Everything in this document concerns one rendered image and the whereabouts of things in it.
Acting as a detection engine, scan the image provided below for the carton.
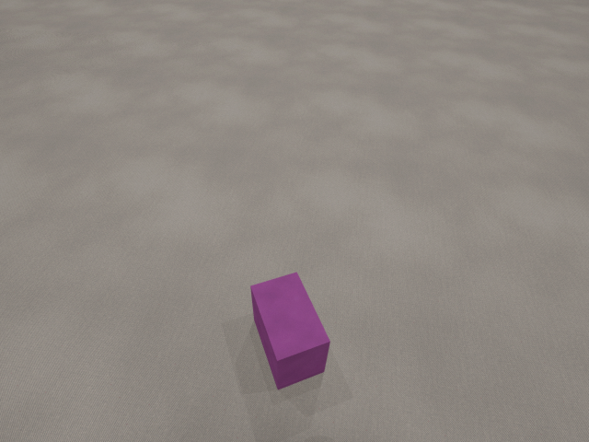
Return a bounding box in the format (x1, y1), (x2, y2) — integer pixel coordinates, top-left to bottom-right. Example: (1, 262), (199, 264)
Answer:
(250, 272), (330, 390)

